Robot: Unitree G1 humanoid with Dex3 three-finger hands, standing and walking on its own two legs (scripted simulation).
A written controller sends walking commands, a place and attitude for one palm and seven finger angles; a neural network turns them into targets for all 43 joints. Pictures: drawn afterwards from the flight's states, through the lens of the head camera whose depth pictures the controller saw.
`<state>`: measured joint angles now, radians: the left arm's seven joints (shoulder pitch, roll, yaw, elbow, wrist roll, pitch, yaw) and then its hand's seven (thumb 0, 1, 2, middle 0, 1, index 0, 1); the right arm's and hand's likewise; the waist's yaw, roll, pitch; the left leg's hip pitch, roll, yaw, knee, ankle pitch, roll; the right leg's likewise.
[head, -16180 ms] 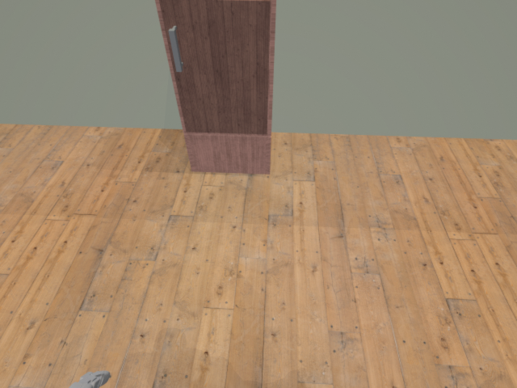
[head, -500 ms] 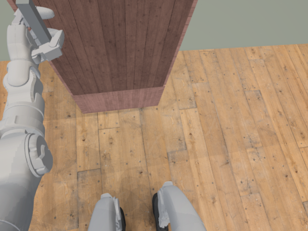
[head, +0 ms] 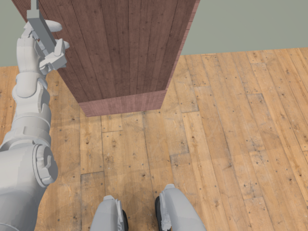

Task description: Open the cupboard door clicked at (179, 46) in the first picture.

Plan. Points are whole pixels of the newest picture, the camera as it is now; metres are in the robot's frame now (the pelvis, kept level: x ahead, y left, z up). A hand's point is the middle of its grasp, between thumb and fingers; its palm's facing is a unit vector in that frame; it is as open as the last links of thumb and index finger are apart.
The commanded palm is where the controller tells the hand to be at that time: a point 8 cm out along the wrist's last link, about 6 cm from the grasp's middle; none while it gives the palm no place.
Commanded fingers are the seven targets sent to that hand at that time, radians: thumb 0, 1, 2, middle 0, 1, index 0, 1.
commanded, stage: pull the door open along its arc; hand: left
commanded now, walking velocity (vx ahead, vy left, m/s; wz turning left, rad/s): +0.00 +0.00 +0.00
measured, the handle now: (49, 36) +0.59 +0.19 +0.05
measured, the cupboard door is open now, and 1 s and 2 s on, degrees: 3 45 46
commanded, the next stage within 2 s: open thumb and fingers to let go in 0.74 s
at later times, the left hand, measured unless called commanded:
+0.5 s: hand (99, 110) +0.39 +0.08 +0.05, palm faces +0.39 -0.92 +0.04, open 6.0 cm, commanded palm +0.33 +0.11 +0.04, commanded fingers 0.00 0.90 0.90 -0.40 -1.35 -0.40 -1.35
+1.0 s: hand (135, 132) +0.33 +0.01 +0.05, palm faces +0.43 -0.90 -0.06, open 6.3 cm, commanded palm +0.28 +0.05 +0.04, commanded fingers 0.00 0.27 0.63 -0.35 -1.28 -0.35 -1.28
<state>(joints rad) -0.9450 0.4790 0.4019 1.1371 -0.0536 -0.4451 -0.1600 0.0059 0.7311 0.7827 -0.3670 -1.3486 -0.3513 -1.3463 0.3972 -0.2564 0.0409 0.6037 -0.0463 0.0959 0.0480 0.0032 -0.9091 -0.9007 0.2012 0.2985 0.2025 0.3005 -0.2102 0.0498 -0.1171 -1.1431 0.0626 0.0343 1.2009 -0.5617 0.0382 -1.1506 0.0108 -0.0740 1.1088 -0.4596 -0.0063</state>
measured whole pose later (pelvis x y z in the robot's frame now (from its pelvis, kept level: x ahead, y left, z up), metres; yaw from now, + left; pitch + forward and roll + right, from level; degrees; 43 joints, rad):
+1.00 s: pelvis -0.01 -0.07 +0.02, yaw +6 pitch +18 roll +2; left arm -0.18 -0.14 -0.15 0.49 0.12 -0.41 0.65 0.01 0.61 0.76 -0.36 -1.32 -0.37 -1.33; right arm 0.13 -0.19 -0.01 0.64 -0.10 -0.05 0.02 0.01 -0.91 -0.90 0.20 0.30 0.20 0.30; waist -0.03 0.03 -0.14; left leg -0.89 0.03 -0.02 1.07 -0.49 -0.05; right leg -0.93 -0.02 -0.12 1.11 -0.49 -0.10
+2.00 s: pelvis -0.02 -0.02 +0.01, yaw +4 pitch +15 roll +0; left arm -0.09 0.02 -0.26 0.37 -0.02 -0.44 0.11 -0.01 -0.50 0.30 -0.20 -0.35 -0.14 -0.36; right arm 0.22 -0.21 0.00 0.56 -0.03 -0.04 0.01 0.01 -0.91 -0.90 0.20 0.30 0.20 0.30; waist -0.02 0.05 -0.12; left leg -0.90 -0.01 0.00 1.16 -0.53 0.01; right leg -0.93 -0.03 -0.07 1.14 -0.48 -0.03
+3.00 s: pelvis -0.01 -0.03 -0.01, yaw +4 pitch +18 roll +0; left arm 0.44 0.13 -0.08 -0.09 -0.10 -0.43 -0.09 -0.01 -0.50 0.30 -0.15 -0.30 -0.15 -0.30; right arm 0.21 -0.22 0.00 0.45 -0.01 -0.06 -0.02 0.01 -0.91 -0.90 0.20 0.30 0.20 0.30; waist 0.01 0.02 -0.16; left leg -0.96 0.00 -0.02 1.24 -0.59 -0.01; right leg -0.99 -0.02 -0.09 1.23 -0.55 -0.05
